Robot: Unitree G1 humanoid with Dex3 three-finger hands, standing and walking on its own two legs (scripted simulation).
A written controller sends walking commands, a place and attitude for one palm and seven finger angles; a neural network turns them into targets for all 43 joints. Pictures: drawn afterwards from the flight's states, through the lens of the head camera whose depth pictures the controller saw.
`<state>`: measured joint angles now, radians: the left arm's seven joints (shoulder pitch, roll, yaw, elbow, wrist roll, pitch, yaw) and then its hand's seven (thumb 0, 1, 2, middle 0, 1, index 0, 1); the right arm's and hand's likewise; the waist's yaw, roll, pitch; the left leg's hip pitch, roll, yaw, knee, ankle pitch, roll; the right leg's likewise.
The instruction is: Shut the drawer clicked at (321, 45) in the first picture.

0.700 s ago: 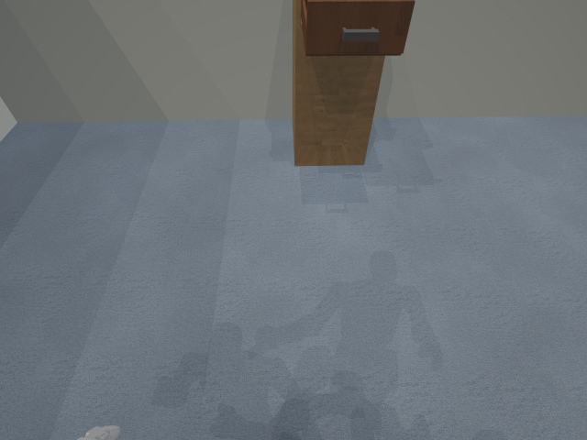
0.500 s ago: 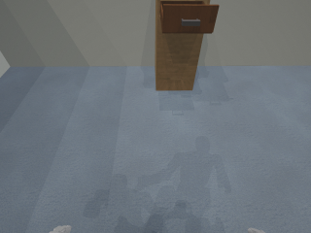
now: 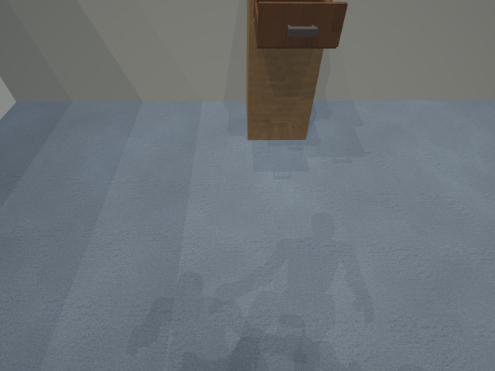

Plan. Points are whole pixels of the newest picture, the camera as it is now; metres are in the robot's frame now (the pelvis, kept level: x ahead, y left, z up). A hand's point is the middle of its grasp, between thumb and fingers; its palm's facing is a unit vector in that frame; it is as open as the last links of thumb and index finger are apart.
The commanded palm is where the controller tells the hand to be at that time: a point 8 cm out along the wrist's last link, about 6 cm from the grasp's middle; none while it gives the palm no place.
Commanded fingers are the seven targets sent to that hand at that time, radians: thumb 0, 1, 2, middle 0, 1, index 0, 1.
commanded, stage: stand and wait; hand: left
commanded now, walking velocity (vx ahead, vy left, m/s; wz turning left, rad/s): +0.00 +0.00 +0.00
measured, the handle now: (301, 29) +1.28 -0.13 +0.03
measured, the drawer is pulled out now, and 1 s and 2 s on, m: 0.29 0.29 0.29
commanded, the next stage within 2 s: look at it before walking up in 0.12 s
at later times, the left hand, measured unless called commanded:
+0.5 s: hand out of the picture +0.07 +0.24 -0.15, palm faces -0.03 -0.94 -0.33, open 7.3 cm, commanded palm none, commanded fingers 0.00 0.90 0.90 -0.20 -0.30 -0.20 -0.30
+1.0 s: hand out of the picture +0.05 +0.23 -0.17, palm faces -0.04 -0.95 -0.30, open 7.3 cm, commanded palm none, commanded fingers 0.00 0.90 0.90 -0.20 -0.30 -0.20 -0.30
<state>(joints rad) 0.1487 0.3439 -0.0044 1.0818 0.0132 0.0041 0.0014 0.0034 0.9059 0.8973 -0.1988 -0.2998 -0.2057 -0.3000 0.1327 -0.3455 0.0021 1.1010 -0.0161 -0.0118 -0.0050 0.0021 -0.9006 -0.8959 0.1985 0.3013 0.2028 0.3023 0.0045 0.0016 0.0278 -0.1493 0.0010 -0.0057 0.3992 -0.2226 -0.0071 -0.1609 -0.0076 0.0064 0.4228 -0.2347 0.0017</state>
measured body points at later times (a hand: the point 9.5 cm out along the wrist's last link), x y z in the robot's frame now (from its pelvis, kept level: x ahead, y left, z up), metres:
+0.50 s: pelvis -0.01 +0.00 +0.00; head +0.00 +0.00 +0.45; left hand +0.07 +0.29 -0.13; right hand +0.07 -0.30 -0.13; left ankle +0.00 +0.13 -0.74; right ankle +0.00 -0.12 -0.74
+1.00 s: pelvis +0.00 +0.00 +0.00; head +0.00 +0.00 +0.45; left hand +0.06 +0.28 -0.14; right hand +0.07 -0.28 -0.14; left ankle +0.00 +0.13 -0.74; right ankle +0.00 -0.12 -0.74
